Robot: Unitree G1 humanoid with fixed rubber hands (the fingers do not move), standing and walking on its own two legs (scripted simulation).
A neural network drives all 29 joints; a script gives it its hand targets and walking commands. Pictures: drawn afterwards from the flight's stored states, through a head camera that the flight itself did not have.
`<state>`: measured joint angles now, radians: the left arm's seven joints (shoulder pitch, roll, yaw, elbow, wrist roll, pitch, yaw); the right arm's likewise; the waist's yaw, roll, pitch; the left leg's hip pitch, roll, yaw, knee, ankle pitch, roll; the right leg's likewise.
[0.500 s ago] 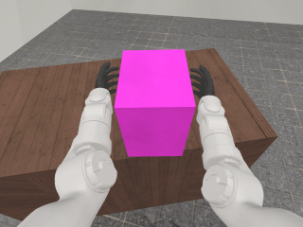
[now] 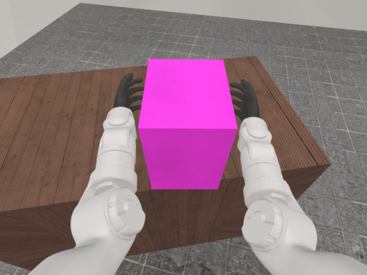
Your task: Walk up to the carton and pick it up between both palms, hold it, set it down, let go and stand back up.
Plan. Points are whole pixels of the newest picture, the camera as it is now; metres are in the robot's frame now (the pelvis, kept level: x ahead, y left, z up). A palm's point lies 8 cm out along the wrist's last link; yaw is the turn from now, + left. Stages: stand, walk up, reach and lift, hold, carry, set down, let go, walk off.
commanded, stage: set down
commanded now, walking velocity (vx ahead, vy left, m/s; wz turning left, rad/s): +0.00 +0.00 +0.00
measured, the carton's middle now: (185, 128) +0.47 +0.02 +0.04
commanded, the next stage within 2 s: none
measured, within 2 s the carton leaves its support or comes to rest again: rests again in 0.32 s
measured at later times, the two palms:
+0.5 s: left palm (121, 110) +0.44 +0.17 +0.13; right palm (245, 113) +0.44 -0.11 +0.12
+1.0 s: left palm (121, 111) +0.45 +0.17 +0.12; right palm (244, 113) +0.44 -0.11 +0.12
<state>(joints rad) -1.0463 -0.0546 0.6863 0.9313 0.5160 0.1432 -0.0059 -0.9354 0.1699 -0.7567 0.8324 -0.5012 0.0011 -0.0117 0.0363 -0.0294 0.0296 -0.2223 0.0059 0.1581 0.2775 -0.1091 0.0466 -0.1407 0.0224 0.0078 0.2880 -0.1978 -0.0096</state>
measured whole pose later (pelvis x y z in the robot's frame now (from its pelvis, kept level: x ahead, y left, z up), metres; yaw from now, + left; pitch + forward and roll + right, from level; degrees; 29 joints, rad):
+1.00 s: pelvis +0.01 +0.00 +0.00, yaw +0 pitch +5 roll +0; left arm -1.02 -0.08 0.74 0.91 0.57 0.04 -0.05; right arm -0.92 0.19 -0.75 0.78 -0.57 0.00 0.00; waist 0.05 -0.06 0.01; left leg -0.25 0.00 0.16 0.26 -0.11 0.05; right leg -0.17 0.02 0.00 0.28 -0.20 -0.01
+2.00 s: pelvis +0.00 -0.01 -0.01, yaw +1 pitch +17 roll -2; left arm -1.06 0.24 0.23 1.37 0.05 -0.15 0.07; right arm -1.06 -0.09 -0.27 1.28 -0.01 -0.08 -0.11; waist 0.01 -0.08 -0.18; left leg -0.58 0.05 0.12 0.42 -0.13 0.03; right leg -0.45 0.06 -0.03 0.35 -0.19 -0.03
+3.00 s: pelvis -0.03 +0.00 -0.01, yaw +2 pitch -2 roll -1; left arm -0.39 0.15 0.07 0.66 -0.04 0.01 0.05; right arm -0.37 -0.09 0.01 0.77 0.22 -0.07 -0.11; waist 0.02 -0.05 -0.03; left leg -0.23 0.02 0.12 0.40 -0.13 0.04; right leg -0.12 0.03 -0.04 0.37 -0.21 -0.02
